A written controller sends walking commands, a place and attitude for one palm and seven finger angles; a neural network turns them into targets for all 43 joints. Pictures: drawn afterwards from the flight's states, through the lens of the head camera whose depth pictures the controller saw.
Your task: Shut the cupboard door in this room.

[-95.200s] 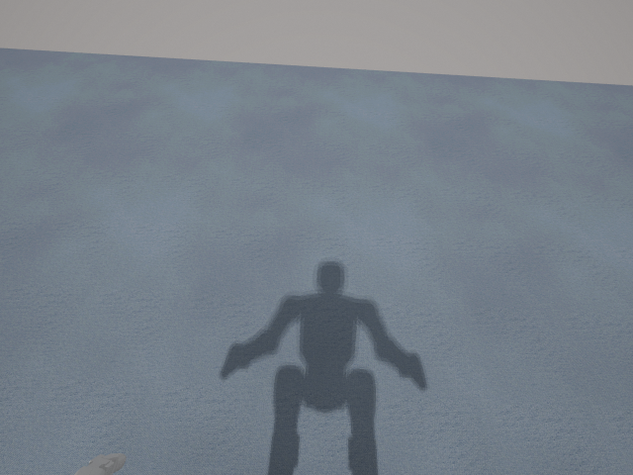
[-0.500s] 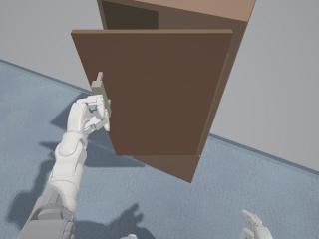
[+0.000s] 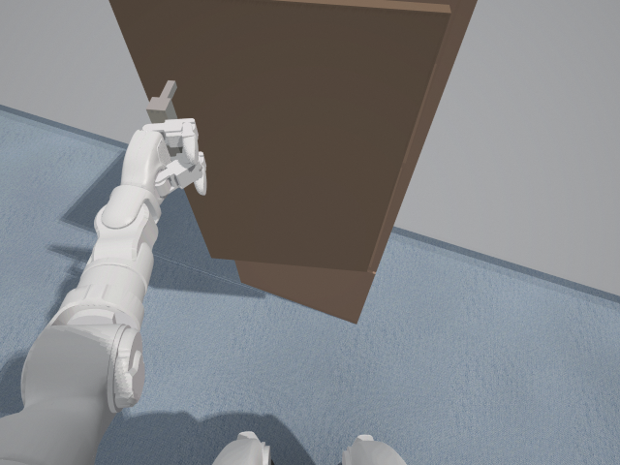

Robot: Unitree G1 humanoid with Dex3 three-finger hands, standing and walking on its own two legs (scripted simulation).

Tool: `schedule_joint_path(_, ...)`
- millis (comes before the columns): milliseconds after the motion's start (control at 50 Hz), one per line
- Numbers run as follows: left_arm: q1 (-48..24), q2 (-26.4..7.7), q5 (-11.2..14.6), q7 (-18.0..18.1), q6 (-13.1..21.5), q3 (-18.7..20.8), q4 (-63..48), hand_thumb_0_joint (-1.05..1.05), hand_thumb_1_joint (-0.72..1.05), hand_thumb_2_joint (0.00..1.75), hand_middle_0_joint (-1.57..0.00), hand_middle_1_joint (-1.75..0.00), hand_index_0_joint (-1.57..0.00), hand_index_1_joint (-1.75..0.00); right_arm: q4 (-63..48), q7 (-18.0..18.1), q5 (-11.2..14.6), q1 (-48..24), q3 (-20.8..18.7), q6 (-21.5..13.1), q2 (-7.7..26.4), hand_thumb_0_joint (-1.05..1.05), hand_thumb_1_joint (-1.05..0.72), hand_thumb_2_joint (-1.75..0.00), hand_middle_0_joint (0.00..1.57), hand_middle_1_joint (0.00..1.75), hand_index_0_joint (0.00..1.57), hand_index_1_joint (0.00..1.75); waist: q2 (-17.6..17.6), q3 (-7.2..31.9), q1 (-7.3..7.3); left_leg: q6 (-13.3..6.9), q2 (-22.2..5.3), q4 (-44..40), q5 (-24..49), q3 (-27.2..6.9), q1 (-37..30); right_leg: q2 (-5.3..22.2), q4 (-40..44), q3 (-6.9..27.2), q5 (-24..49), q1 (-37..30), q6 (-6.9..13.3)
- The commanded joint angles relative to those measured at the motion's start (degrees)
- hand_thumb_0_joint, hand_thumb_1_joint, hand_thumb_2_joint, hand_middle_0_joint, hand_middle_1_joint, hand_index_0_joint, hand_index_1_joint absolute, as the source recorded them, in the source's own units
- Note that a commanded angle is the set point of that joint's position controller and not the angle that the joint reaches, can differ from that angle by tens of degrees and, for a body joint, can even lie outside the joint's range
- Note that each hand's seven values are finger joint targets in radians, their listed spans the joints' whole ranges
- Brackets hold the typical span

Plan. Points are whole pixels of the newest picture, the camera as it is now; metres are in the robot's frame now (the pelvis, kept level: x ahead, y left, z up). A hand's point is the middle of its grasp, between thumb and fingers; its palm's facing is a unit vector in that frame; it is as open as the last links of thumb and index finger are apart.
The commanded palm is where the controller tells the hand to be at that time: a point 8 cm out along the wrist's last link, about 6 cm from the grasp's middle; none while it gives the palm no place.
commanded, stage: push the door shut along its arc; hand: left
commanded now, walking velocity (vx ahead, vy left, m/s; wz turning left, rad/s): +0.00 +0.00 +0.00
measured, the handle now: (176, 130) +0.55 +0.17 +0.10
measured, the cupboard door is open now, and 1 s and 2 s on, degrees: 15 2 0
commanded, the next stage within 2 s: pull the fist back off the door in 1.14 s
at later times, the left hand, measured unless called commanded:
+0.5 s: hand (222, 137) +0.52 +0.10 +0.11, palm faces -0.28 -0.96 -0.01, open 3.1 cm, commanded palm +0.53 +0.14 +0.10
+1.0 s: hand (250, 110) +0.57 +0.07 +0.11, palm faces -0.38 -0.92 -0.01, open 2.9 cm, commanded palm +0.59 +0.10 +0.10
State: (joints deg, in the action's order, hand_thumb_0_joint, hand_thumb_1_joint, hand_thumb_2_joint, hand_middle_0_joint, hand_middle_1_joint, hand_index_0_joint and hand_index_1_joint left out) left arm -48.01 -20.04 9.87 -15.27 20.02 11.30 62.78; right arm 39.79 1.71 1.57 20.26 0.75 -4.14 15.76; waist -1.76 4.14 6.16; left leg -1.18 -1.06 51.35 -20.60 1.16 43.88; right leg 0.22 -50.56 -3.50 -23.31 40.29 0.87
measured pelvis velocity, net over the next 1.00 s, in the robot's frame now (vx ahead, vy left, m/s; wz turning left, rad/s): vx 0.01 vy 0.00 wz -0.04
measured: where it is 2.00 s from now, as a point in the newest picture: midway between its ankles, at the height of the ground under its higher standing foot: outside the picture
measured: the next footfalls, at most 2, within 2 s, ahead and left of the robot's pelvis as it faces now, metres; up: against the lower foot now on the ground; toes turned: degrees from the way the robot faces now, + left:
none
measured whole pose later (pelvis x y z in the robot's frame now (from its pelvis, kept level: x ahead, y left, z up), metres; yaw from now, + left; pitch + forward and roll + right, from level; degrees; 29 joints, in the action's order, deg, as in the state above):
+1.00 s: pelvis +0.01 +0.00 -0.03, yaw -2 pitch +24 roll -3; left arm -73.0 -31.6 3.7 -24.4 13.4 15.3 76.4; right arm 39.2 0.8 -0.7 24.3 1.6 -3.1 15.8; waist -3.2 4.7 14.4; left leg -0.9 -3.3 60.1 -24.4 0.5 59.4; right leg -1.9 -57.2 -3.7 -25.8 55.2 1.3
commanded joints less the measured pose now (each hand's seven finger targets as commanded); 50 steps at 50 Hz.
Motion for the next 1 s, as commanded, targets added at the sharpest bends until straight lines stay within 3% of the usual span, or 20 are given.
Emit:
schedule_joint_path(0, -32.10, -8.57, -0.19, -1.51, 3.76, 0.45, -10.28, 0.00, 0.90, 0.90, -1.30, -1.50, -1.30, -1.50, -4.72, 0.69, -0.18, 5.04, -3.36, -1.92, 9.59, 0.00, -0.90, -0.90, 0.20, 0.30, 0.20, 0.30, -0.90, 22.09, 3.76, -0.46, 0.60, -5.26, 7.18, -4.89, -18.79, -2.18, 7.00, 1.82, 9.14, 1.23, 0.46)
schedule_joint_path(80, -35.87, -9.19, -0.36, -2.72, 3.70, 0.20, -9.45, 0.00, 0.90, 0.90, -1.30, -1.50, -1.30, -1.50, -4.29, 0.70, -0.35, 6.54, -3.54, -1.85, 10.06, 0.00, -0.90, -0.90, 0.20, 0.30, 0.20, 0.30, -1.60, 23.74, 5.15, -0.67, 0.40, -4.14, 7.79, -5.34, -19.21, -2.40, 6.32, 1.77, 8.93, 3.27, 0.51)
schedule_joint_path(140, -37.81, -11.90, -0.71, -3.46, 3.09, 1.65, -8.18, 0.00, 0.90, 0.90, -1.30, -1.50, -1.30, -1.50, -3.78, 0.66, -0.39, 7.42, -3.57, -1.73, 10.34, 0.00, -0.90, -0.90, 0.20, 0.30, 0.20, 0.30, -2.90, 24.34, 5.24, -0.55, 0.22, -3.58, 7.66, -5.51, -18.11, -2.35, 6.11, 2.06, 8.82, 3.43, 0.53)
schedule_joint_path(160, -37.71, -10.57, -0.74, -3.79, 2.72, 0.56, -7.49, 0.00, 0.90, 0.90, -1.30, -1.50, -1.30, -1.50, -3.87, 0.54, -0.35, 7.44, -3.51, -1.67, 10.21, 0.00, -0.90, -0.90, 0.20, 0.30, 0.20, 0.30, -3.00, 24.43, 5.57, -0.61, 0.30, -3.35, 7.58, -5.42, -18.16, -2.40, 6.20, 2.01, 8.70, 3.99, 0.49)
schedule_joint_path(200, -39.98, -12.79, -0.87, -4.04, 2.78, 1.94, -7.98, 0.00, 0.90, 0.90, -1.30, -1.50, -1.30, -1.50, -3.51, 0.60, -0.50, 8.18, -3.58, -1.69, 10.45, 0.00, -0.90, -0.90, 0.20, 0.30, 0.20, 0.30, -3.90, 25.82, 5.92, -0.68, 0.17, -2.54, 9.10, -5.61, -18.65, -2.48, 5.61, 2.06, 9.83, 4.30, 0.53)
schedule_joint_path(240, -39.80, -10.63, -0.89, -4.75, 2.58, 0.16, -8.29, 0.00, 0.90, 0.90, -1.30, -1.50, -1.30, -1.50, -3.87, 0.33, -0.56, 8.27, -3.53, -1.63, 10.17, 0.00, -0.90, -0.90, 0.20, 0.30, 0.20, 0.30, -5.36, 27.20, 5.81, -0.56, 0.28, -2.16, 10.28, -5.60, -19.55, -2.57, 5.36, 1.90, 10.46, 4.69, 0.64)
schedule_joint_path(280, -41.80, -11.72, -0.84, -5.04, 2.12, 0.61, -6.58, 0.00, 0.90, 0.90, -1.30, -1.50, -1.30, -1.50, -3.16, 0.53, -0.63, 9.24, -3.46, -1.43, 10.48, 0.00, -0.90, -0.90, 0.20, 0.30, 0.20, 0.30, -4.19, 25.43, 7.13, -0.81, 0.10, -1.63, 10.57, -5.88, -18.86, -2.71, 5.22, 1.63, 10.46, 5.96, 0.65)
schedule_joint_path(400, -45.44, -12.94, -1.41, -5.73, 1.21, 0.94, -5.85, 0.00, 0.90, 0.90, -1.30, -1.50, -1.30, -1.50, -3.10, 0.36, -0.84, 9.83, -3.30, -1.42, 10.63, 0.00, -0.90, -0.90, 0.20, 0.30, 0.20, 0.30, -6.04, 27.72, 7.54, -0.79, 0.13, -0.47, 11.51, -6.15, -18.69, -2.80, 4.45, 1.79, 10.79, 7.15, 0.65)
schedule_joint_path(420, -45.82, -13.25, -1.30, -5.81, 0.83, 1.40, -4.80, 0.00, 0.90, 0.90, -1.30, -1.50, -1.30, -1.50, -2.76, 0.34, -0.84, 10.20, -3.35, -1.44, 10.70, 0.00, -0.90, -0.90, 0.20, 0.30, 0.20, 0.30, -5.08, 27.24, 8.06, -0.87, -0.05, -0.19, 12.01, -6.22, -18.61, -2.86, 4.48, 1.75, 11.28, 7.48, 0.60)
schedule_joint_path(460, -45.92, -16.87, -1.45, -5.82, 0.34, 4.29, -4.42, 0.00, 0.90, 0.90, -1.30, -1.50, -1.30, -1.50, -3.07, 0.30, -0.97, 10.68, -3.33, -1.25, 11.08, 0.00, -0.90, -0.90, 0.20, 0.30, 0.20, 0.30, -4.10, 28.05, 7.56, -0.99, 0.08, 0.23, 12.31, -5.88, -16.81, -2.87, 4.20, 2.02, 12.14, 5.88, 0.58)
schedule_joint_path(520, -48.10, -16.53, -2.42, -6.06, 0.17, 3.32, -3.70, 0.00, 0.90, 0.90, -1.30, -1.50, -1.30, -1.50, -3.09, 0.12, -1.13, 11.09, -3.22, -1.09, 10.88, 0.00, -0.90, -0.90, 0.20, 0.30, 0.20, 0.30, -4.56, 28.43, 8.49, -1.12, 0.11, 1.22, 12.94, -5.84, -15.89, -2.98, 3.64, 2.23, 12.86, 6.73, 0.36)
schedule_joint_path(600, -48.82, -15.98, -2.73, -6.85, -0.22, 2.67, -3.03, 0.00, 0.90, 0.90, -1.30, -1.50, -1.30, -1.50, -3.11, -0.06, -1.37, 11.60, -3.27, -0.90, 10.76, 0.00, -0.90, -0.90, 0.20, 0.30, 0.20, 0.30, -7.03, 30.50, 8.33, -0.94, 0.17, 2.09, 16.13, -6.02, -17.95, -3.20, 2.79, 1.87, 14.74, 7.42, 0.70)
schedule_joint_path(620, -49.78, -15.98, -2.50, -7.04, -0.56, 2.71, -2.99, 0.00, 0.90, 0.90, -1.30, -1.50, -1.30, -1.50, -3.03, -0.04, -1.32, 11.79, -3.34, -0.89, 10.95, 0.00, -0.90, -0.90, 0.20, 0.30, 0.20, 0.30, -6.27, 30.42, 9.06, -1.05, -0.01, 2.47, 15.69, -6.01, -17.57, -3.21, 2.76, 1.97, 14.54, 8.21, 0.53)
schedule_joint_path(660, -50.78, -17.11, -2.70, -7.15, -1.71, 3.45, -0.51, 0.00, 0.90, 0.90, -1.30, -1.50, -1.30, -1.50, -3.02, 0.01, -1.40, 12.19, -3.20, -0.81, 11.06, 0.00, -0.90, -0.90, 0.20, 0.30, 0.20, 0.30, -5.12, 28.50, 9.51, -1.27, 0.17, 2.58, 13.91, -5.58, -14.54, -3.34, 2.99, 2.13, 13.75, 7.70, 0.37)
schedule_joint_path(720, -51.67, -21.63, -3.70, -6.90, -2.01, 6.57, -0.25, 0.00, 0.90, 0.90, -1.30, -1.50, -1.30, -1.50, -3.27, 0.07, -1.80, 13.28, -3.05, -0.57, 11.27, 0.00, -0.90, -0.90, 0.20, 0.30, 0.20, 0.30, -4.88, 30.81, 8.98, -1.37, 0.16, 3.54, 15.60, -5.39, -12.84, -3.33, 1.85, 2.31, 15.68, 6.07, 0.42)
schedule_joint_path(740, -50.83, -20.48, -3.95, -6.93, -2.44, 5.58, 0.57, 0.00, 0.90, 0.90, -1.30, -1.50, -1.30, -1.50, -3.41, -0.03, -1.91, 12.98, -2.96, -0.44, 11.07, 0.00, -0.90, -0.90, 0.20, 0.30, 0.20, 0.30, -5.16, 30.49, 9.16, -1.50, 0.38, 3.83, 16.07, -5.06, -12.33, -3.37, 1.95, 2.42, 16.54, 5.83, 0.42)
schedule_joint_path(820, -52.74, -23.82, -4.92, -7.46, -2.40, 7.47, 0.53, 0.00, 0.90, 0.90, -1.30, -1.50, -1.30, -1.50, -3.67, -0.01, -2.17, 14.47, -3.08, -0.04, 11.22, 0.00, -0.90, -0.90, 0.20, 0.30, 0.20, 0.30, -4.65, 32.12, 9.50, -1.63, 0.27, 5.02, 17.34, -4.55, -10.30, -3.54, 0.98, 2.66, 18.90, 4.47, 0.14)
schedule_joint_path(860, -54.14, -22.13, -5.15, -8.03, -2.90, 5.91, 0.59, 0.00, 0.90, 0.90, -1.30, -1.50, -1.30, -1.50, -3.37, 0.03, -2.16, 14.52, -3.29, 0.08, 11.12, 0.00, -0.90, -0.90, 0.20, 0.30, 0.20, 0.30, -4.75, 32.07, 10.41, -1.73, 0.25, 5.53, 16.69, -4.41, -10.24, -3.62, 1.10, 2.67, 18.57, 5.53, 0.03)
schedule_joint_path(900, -55.29, -22.12, -5.32, -8.55, -3.12, 5.46, 0.73, 0.00, 0.90, 0.90, -1.30, -1.50, -1.30, -1.50, -2.93, 0.06, -2.24, 14.90, -3.26, 0.19, 11.21, 0.00, -0.90, -0.90, 0.20, 0.30, 0.20, 0.30, -7.01, 33.15, 10.28, -1.58, 0.32, 5.64, 17.83, -4.81, -12.12, -3.73, 0.84, 2.36, 18.57, 6.51, 0.35)
schedule_joint_path(980, -59.70, -20.84, -5.04, -9.48, -3.82, 4.13, 0.82, 0.00, 0.90, 0.90, -1.30, -1.50, -1.30, -1.50, -1.60, 0.47, -2.37, 15.82, -3.38, -0.15, 11.30, 0.00, -0.90, -0.90, 0.20, 0.30, 0.20, 0.30, -6.65, 32.28, 12.23, -1.98, 0.20, 6.56, 17.98, -4.91, -12.54, -3.94, 1.01, 2.16, 18.02, 9.03, 0.34)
